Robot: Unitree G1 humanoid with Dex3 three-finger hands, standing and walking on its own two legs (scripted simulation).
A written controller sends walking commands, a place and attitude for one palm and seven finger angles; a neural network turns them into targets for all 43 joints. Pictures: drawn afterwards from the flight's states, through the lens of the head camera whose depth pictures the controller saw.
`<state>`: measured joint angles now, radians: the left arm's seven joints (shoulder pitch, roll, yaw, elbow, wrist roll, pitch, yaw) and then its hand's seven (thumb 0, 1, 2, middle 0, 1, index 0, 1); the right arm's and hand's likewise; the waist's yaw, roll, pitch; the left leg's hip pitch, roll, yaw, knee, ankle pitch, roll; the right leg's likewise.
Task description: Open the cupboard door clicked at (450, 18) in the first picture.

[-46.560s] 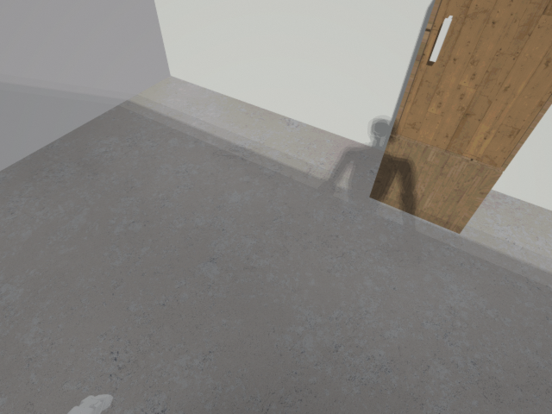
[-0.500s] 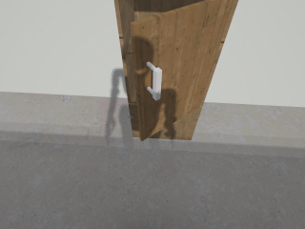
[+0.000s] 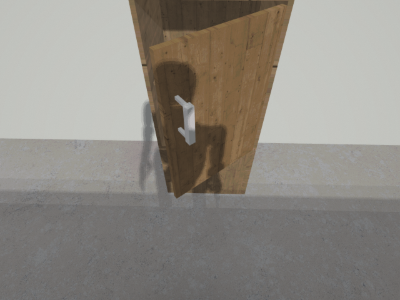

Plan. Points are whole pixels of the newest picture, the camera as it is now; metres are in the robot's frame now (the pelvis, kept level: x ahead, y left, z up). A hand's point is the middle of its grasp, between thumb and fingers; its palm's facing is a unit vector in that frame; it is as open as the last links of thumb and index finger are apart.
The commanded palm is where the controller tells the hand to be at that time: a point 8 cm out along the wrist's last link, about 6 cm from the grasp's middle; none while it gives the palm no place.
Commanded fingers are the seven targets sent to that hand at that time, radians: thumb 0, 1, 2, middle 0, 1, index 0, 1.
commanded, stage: let the arm hang, fingers relaxed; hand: left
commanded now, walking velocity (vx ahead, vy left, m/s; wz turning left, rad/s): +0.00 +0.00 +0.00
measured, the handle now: (184, 120) +0.53 +0.07 +0.05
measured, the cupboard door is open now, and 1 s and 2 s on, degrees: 38 38 38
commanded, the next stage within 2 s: look to check the result in 0.06 s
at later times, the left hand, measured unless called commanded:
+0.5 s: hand out of the picture +0.00 +0.17 -0.17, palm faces +0.05 -0.98 -0.19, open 7.4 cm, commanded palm none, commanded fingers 0.00 0.90 0.90 -0.20 -0.30 -0.20 -0.30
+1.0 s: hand out of the picture +0.02 +0.20 -0.18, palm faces -0.02 -0.98 -0.20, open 7.4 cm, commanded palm none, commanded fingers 0.00 0.90 0.90 -0.20 -0.30 -0.20 -0.30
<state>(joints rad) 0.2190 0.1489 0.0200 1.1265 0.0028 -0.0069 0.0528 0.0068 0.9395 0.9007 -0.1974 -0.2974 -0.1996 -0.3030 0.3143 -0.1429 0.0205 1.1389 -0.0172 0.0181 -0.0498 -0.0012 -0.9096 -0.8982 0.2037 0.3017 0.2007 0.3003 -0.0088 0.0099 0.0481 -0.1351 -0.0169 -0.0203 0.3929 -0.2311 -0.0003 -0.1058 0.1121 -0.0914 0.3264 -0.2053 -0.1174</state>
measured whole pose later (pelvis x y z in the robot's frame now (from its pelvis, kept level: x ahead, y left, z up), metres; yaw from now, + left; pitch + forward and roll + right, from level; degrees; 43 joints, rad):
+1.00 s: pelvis +0.02 +0.02 +0.00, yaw -4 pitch +0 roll +1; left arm 0.26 0.14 0.04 1.11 0.02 0.03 0.03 0.01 0.91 0.90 -0.20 -0.30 -0.20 -0.30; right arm 0.26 -0.15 0.00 1.10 -0.02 0.03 -0.07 0.00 -0.91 -0.90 0.20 0.30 0.20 0.30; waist 0.01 0.01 0.07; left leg -0.16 -0.02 0.06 0.45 -0.30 0.03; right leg -0.17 0.11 -0.02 0.44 -0.27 -0.11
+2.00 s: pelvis +0.05 -0.02 +0.00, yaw -37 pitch +2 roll -2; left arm 0.12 0.27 0.09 0.90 0.03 0.06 -0.03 0.01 0.91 0.90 -0.19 -0.30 -0.19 -0.30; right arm 0.23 -0.20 -0.02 0.88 -0.03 0.02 -0.04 0.00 -0.90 -0.90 0.21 0.30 0.21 0.30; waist 0.01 0.00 0.14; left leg -0.21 0.12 0.14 0.50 -0.32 -0.02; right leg -0.46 -0.02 -0.03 0.90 -0.44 0.05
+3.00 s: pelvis +0.07 -0.08 -0.01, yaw -72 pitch +1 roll +0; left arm 0.16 0.20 0.06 0.90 0.02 0.02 0.00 0.01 0.91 0.90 -0.20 -0.30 -0.20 -0.30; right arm 0.22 -0.25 -0.06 0.93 -0.02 0.07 -0.01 0.01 -0.91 -0.90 0.20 0.30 0.20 0.30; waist -0.01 0.04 0.11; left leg -0.45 0.11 0.06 1.10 -0.47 -0.07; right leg -0.28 0.02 -0.03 0.57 -0.31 -0.04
